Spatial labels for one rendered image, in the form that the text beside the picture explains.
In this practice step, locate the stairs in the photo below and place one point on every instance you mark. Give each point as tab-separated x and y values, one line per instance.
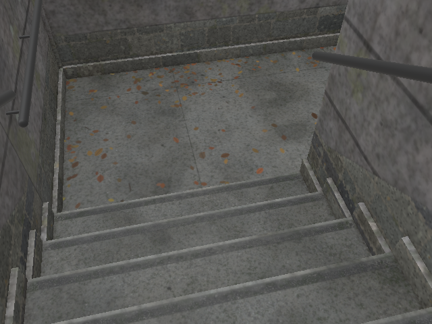
261	251

